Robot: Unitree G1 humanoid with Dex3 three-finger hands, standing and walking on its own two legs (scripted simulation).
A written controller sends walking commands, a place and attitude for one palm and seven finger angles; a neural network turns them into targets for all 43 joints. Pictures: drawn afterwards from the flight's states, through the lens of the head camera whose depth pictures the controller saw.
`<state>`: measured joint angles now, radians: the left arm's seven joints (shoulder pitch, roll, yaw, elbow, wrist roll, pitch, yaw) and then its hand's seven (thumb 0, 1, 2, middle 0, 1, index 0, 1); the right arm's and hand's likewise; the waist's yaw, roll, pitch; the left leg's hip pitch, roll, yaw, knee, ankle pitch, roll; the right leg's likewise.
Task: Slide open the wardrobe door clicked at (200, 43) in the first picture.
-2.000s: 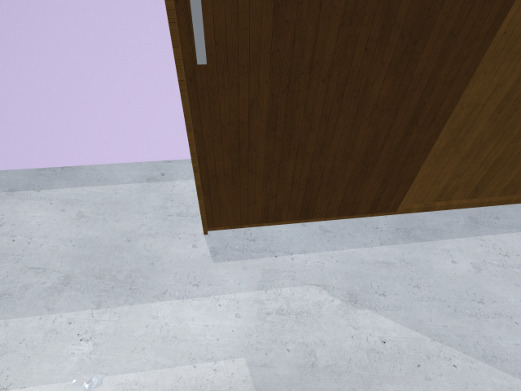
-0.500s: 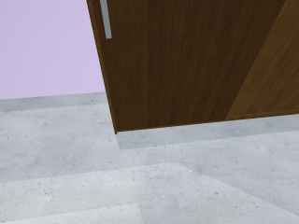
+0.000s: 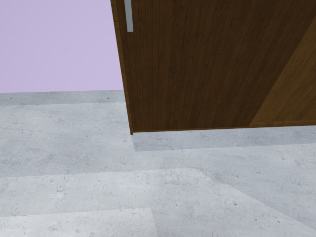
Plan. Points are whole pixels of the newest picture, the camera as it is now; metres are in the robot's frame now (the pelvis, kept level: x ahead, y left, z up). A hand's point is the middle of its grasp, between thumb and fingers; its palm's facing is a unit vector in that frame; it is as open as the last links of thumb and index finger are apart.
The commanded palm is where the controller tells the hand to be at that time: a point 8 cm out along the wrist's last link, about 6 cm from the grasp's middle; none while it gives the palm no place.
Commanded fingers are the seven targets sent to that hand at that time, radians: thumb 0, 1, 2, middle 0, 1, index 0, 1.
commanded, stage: turn to face it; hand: left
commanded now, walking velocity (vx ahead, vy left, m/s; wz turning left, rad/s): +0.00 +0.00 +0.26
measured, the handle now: (128, 2) +0.93 +0.18 +0.19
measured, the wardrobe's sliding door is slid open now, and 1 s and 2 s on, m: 0.00 0.00 0.00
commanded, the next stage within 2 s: take the last steps up to it in 0.02 s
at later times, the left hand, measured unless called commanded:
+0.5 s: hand out of the picture +0.01 +0.16 -0.17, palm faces +0.15 -0.96 -0.23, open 7.3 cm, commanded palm none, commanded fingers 0.00 0.90 0.90 -0.20 -0.30 -0.20 -0.30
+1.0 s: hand out of the picture +0.05 +0.13 -0.17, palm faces +0.20 -0.97 -0.11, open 7.3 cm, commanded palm none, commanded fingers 0.00 0.90 0.90 -0.20 -0.30 -0.20 -0.30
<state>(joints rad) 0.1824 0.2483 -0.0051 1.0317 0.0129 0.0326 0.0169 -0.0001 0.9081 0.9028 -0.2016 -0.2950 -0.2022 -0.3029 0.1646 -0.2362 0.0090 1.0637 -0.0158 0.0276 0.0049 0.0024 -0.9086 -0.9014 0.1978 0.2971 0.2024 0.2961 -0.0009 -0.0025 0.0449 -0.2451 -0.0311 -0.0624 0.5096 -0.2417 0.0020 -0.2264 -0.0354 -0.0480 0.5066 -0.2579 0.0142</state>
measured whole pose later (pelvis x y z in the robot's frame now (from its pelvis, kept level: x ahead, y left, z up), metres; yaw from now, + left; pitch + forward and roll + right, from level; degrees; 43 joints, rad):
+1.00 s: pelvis +0.21 +0.02 -0.02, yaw +4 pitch -1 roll +0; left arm 0.54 0.08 0.02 1.20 0.01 -0.04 0.03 0.00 0.91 0.90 -0.20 -0.30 -0.20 -0.30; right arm 0.12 -0.10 -0.03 1.01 -0.02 -0.07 -0.01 0.00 -0.91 -0.90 0.20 0.30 0.20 0.30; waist 0.04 -0.04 0.07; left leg -0.36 -0.02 0.18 0.64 -0.29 0.12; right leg -0.21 -0.01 -0.02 1.11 -0.46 -0.04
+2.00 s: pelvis +0.42 +0.02 -0.01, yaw +5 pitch -1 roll +1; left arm 0.20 0.19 0.06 0.98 0.04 0.03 0.03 0.00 0.91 0.90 -0.20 -0.30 -0.20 -0.30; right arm 0.08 -0.20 -0.06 0.95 -0.02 0.03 -0.01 0.00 -0.91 -0.90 0.19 0.30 0.20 0.30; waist 0.04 -0.02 0.07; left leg -0.34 0.03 0.01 0.79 -0.39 -0.04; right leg -0.36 -0.08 -0.12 0.53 -0.15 -0.02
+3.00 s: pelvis +0.40 +0.00 +0.01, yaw +4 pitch -1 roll -1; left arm 0.31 0.11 0.00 1.15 0.01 -0.01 0.04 0.00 0.92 0.90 -0.20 -0.29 -0.20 -0.30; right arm 0.26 -0.14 -0.01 1.15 -0.01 0.00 -0.04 0.01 -0.93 -0.90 0.20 0.30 0.20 0.30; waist 0.00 0.00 0.05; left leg -0.20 0.07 0.06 0.46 -0.22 -0.03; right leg -0.11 0.02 -0.07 0.39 -0.27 -0.02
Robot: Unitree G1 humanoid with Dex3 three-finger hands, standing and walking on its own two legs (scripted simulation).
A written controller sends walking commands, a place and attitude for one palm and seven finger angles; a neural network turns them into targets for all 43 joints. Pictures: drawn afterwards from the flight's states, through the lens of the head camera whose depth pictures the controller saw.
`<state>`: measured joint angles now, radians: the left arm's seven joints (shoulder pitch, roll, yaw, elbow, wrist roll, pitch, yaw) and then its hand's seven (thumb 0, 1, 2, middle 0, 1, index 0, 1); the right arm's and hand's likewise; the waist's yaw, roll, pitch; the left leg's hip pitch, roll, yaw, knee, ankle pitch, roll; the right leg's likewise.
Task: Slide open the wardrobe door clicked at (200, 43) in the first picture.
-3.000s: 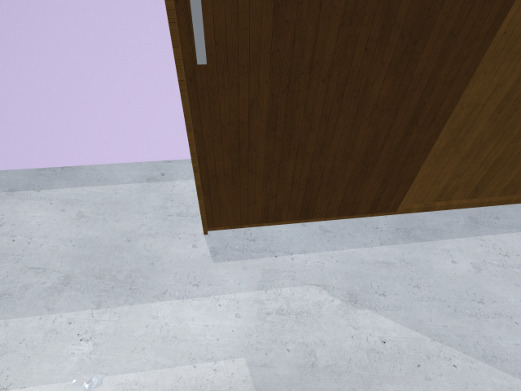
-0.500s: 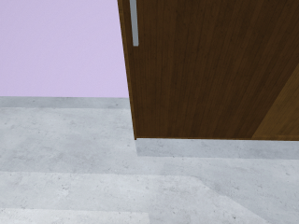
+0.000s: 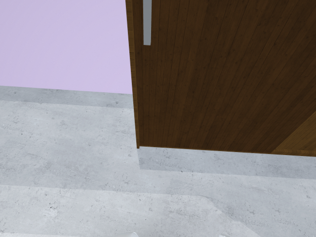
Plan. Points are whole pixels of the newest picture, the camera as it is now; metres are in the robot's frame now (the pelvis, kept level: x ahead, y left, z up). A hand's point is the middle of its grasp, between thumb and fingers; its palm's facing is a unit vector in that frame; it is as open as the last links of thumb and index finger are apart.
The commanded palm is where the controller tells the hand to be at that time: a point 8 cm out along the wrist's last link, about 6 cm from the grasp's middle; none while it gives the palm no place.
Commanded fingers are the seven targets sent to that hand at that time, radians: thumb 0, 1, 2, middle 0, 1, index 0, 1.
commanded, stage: take the last steps up to it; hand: left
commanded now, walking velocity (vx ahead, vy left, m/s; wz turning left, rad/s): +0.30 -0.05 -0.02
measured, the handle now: (147, 8) +0.73 +0.12 +0.21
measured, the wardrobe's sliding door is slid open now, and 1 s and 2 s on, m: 0.00 0.00 0.00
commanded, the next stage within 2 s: come to a stop and stand still in 0.40 s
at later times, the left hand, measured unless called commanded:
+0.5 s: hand (125, 179) +0.30 +0.13 -0.16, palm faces -0.06 -0.98 -0.16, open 7.3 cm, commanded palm none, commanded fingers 0.00 0.90 0.90 -0.20 -0.30 -0.20 -0.30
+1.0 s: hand (104, 191) +0.26 +0.19 -0.16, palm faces +0.10 -0.96 -0.25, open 7.3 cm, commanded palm none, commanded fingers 0.00 0.90 0.90 -0.20 -0.30 -0.20 -0.30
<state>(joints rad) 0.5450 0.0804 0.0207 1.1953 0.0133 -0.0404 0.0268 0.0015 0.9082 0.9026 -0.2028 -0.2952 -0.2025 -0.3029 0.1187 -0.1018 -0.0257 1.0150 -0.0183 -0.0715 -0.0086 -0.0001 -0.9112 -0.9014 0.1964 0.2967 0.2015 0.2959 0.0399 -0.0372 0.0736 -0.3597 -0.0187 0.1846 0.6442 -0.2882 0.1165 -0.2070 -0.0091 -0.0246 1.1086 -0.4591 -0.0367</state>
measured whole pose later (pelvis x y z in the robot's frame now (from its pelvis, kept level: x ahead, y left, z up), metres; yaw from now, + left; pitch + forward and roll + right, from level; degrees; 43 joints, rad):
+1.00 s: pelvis +0.21 -0.01 +0.01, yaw +1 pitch -1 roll +1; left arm 0.20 0.19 0.06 0.98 0.04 0.03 0.03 0.00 0.91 0.90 -0.20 -0.30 -0.20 -0.30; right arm 0.08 -0.20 -0.06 0.95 -0.02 0.03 -0.01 0.00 -0.91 -0.90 0.19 0.30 0.20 0.30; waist 0.04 -0.02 0.07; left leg -0.34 0.03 0.01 0.79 -0.39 -0.04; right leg -0.36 -0.08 -0.12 0.53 -0.15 -0.02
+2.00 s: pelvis +0.19 -0.03 +0.02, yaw +0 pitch -1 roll -1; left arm 0.31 0.11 0.00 1.15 0.01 -0.01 0.04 0.00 0.92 0.90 -0.20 -0.29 -0.20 -0.30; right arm 0.26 -0.14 -0.01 1.15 -0.01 0.00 -0.04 0.01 -0.93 -0.90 0.20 0.30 0.20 0.30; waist 0.00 0.00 0.05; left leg -0.20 0.07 0.06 0.46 -0.22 -0.03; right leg -0.11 0.02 -0.07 0.39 -0.27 -0.02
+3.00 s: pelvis +0.17 +0.02 +0.02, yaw +0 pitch -1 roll -1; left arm 0.37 0.11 -0.01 1.09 0.02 -0.02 0.03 0.00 0.91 0.90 -0.20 -0.29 -0.20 -0.30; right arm 0.33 -0.12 0.01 1.10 -0.01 -0.03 -0.04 0.02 -0.94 -0.90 0.20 0.30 0.20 0.30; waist 0.01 -0.04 0.00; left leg -0.24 -0.01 0.08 0.48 -0.23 0.05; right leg -0.16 -0.03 -0.07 0.45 -0.27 0.01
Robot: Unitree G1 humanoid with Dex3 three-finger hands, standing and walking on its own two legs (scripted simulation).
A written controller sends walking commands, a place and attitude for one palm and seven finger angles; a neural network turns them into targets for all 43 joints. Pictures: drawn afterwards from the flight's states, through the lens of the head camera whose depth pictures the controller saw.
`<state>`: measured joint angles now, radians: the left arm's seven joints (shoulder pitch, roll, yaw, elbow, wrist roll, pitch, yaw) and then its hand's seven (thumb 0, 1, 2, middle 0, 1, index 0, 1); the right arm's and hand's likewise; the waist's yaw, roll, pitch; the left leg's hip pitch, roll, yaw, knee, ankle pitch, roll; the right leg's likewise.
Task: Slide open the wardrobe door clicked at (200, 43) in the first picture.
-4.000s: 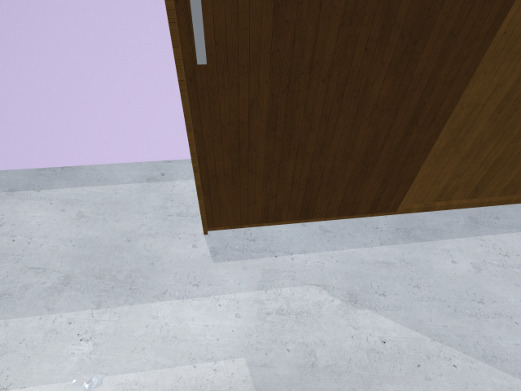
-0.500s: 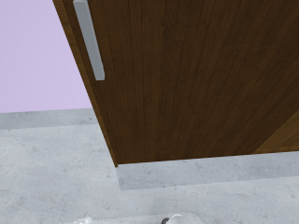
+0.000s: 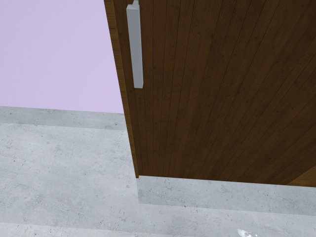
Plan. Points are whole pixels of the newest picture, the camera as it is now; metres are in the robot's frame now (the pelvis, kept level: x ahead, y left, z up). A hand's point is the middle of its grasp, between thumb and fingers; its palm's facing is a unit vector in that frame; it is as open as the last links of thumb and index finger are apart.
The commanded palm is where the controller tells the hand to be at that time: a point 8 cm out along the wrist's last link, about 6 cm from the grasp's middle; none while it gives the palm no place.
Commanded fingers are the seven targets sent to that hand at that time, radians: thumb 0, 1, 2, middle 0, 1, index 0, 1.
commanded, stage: come to a stop and stand still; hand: left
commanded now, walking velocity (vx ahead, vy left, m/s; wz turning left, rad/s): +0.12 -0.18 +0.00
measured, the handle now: (137, 48) +0.52 +0.11 +0.20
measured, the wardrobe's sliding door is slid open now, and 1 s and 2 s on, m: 0.00 0.00 0.00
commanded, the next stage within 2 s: look again from close up in 1.60 s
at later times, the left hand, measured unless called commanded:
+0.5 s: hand out of the picture -0.01 +0.18 -0.17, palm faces -0.04 -0.98 -0.20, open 7.3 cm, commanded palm none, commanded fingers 0.00 0.90 0.90 -0.20 -0.30 -0.20 -0.30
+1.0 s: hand out of the picture -0.04 +0.13 -0.17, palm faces +0.02 -0.99 -0.15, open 7.3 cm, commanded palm none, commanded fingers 0.00 0.90 0.90 -0.20 -0.30 -0.20 -0.30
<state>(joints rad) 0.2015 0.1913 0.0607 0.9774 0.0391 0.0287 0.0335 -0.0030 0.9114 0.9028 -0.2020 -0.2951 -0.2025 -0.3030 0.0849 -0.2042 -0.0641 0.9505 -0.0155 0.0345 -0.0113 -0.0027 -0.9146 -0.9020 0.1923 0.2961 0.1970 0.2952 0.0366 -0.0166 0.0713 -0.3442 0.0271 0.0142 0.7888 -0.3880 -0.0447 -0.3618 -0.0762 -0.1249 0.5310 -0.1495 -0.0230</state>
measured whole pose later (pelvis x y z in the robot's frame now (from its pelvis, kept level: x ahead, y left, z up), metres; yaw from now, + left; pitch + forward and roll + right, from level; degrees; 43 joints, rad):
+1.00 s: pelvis -0.02 -0.02 +0.01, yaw -1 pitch -1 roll -1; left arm 0.31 0.11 0.00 1.15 0.01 -0.01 0.04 0.00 0.92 0.90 -0.20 -0.29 -0.20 -0.30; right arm 0.26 -0.14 -0.01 1.15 -0.01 0.00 -0.04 0.01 -0.93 -0.90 0.20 0.30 0.20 0.30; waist 0.00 0.00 0.05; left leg -0.20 0.07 0.06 0.46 -0.22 -0.03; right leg -0.11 0.02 -0.07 0.39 -0.27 -0.02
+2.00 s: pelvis -0.04 +0.03 +0.01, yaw -1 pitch -1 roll -1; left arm 0.37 0.11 -0.01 1.09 0.02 -0.02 0.03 0.00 0.91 0.90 -0.20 -0.29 -0.20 -0.30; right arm 0.33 -0.12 0.01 1.10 -0.01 -0.03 -0.04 0.02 -0.94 -0.90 0.20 0.30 0.20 0.30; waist 0.01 -0.04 0.00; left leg -0.24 -0.01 0.08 0.48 -0.23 0.05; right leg -0.16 -0.03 -0.07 0.45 -0.27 0.01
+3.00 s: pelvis -0.06 +0.04 +0.01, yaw -1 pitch -2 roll +0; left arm 0.39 0.10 -0.01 1.10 0.02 -0.01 0.04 0.00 0.91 0.90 -0.20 -0.29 -0.20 -0.30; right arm 0.33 -0.11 0.01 1.12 -0.02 -0.02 -0.03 0.00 -0.91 -0.90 0.20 0.30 0.20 0.30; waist 0.00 -0.02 0.00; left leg -0.23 -0.02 0.09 0.42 -0.17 0.06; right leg -0.17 -0.04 -0.06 0.43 -0.23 0.02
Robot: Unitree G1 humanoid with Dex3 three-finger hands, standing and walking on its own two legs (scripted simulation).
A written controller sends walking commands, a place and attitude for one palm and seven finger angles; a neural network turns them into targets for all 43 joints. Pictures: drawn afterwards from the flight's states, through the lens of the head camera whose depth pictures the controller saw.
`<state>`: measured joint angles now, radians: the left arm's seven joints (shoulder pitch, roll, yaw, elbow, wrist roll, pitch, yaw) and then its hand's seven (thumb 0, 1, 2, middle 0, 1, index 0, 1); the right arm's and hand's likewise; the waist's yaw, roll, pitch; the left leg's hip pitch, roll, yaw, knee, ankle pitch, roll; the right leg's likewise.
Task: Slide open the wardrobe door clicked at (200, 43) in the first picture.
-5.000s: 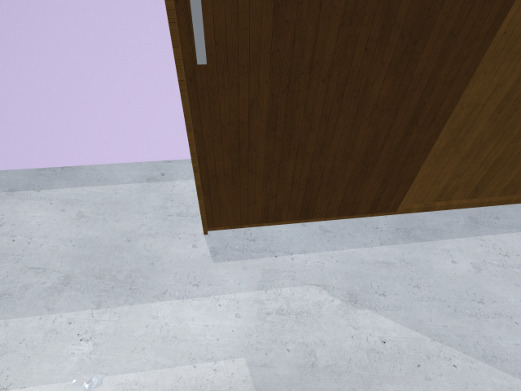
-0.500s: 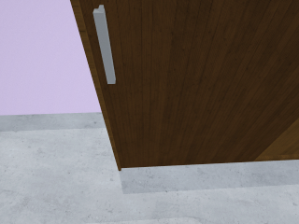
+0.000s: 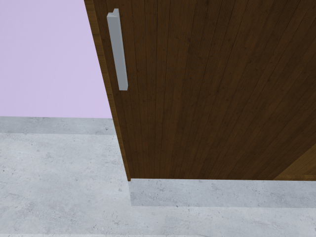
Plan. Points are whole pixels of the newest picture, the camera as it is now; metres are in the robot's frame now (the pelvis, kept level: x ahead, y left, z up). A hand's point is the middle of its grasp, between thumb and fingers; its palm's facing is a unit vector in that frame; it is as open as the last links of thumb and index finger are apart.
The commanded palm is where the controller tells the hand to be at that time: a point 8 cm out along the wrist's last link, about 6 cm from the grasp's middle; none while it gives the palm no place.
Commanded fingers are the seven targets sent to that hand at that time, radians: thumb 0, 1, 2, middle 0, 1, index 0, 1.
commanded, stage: come to a stop and stand still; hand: left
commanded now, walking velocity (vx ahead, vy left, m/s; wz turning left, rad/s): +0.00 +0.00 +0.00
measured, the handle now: (120, 53) +0.54 +0.15 +0.19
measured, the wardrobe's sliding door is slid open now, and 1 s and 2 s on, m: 0.00 0.00 0.00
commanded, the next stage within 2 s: look again from close up in 0.60 s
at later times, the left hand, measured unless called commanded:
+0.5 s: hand out of the picture -0.05 +0.23 -0.19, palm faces +0.02 -0.98 -0.19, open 7.3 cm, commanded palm none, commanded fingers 0.00 0.90 0.90 -0.20 -0.30 -0.20 -0.30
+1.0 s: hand out of the picture -0.05 +0.19 -0.19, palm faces +0.06 -0.99 -0.09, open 7.3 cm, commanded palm none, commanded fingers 0.00 0.90 0.90 -0.20 -0.30 -0.20 -0.30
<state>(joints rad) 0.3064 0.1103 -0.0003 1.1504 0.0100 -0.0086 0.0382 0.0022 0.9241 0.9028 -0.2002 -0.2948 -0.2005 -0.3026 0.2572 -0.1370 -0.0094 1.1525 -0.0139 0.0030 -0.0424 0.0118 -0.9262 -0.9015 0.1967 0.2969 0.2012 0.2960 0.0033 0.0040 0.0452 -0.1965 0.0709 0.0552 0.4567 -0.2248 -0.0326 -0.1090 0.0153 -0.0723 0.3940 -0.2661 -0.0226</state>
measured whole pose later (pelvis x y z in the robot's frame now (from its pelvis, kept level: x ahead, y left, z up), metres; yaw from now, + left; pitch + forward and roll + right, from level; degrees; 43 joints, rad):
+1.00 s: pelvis -0.02 +0.06 +0.00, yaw +0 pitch -1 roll -1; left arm 0.37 0.11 -0.01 1.09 0.02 -0.02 0.03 0.00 0.91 0.90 -0.20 -0.29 -0.20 -0.30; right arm 0.33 -0.12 0.01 1.10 -0.01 -0.03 -0.04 0.02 -0.94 -0.90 0.20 0.30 0.20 0.30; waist 0.01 -0.04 0.00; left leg -0.24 -0.01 0.08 0.48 -0.23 0.05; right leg -0.16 -0.03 -0.07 0.45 -0.27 0.01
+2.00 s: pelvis -0.05 +0.06 +0.00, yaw +0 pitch -2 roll +0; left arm 0.39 0.10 -0.01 1.10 0.02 -0.01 0.04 0.00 0.91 0.90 -0.20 -0.29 -0.20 -0.30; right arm 0.33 -0.11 0.01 1.12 -0.02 -0.02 -0.03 0.00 -0.91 -0.90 0.20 0.30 0.20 0.30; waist 0.00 -0.02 0.00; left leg -0.23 -0.02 0.09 0.42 -0.17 0.06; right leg -0.17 -0.04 -0.06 0.43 -0.23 0.02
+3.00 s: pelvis -0.01 +0.04 -0.01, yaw +0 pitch +1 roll +0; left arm 0.40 0.12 0.02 1.09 0.03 -0.02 0.02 0.00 0.91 0.90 -0.20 -0.29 -0.20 -0.30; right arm 0.37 -0.10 -0.01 1.12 -0.03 0.00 -0.02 0.00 -0.91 -0.90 0.20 0.30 0.20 0.30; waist 0.00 -0.03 -0.02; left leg -0.27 0.00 0.07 0.52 -0.27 0.03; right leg -0.20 -0.02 -0.08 0.52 -0.34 -0.01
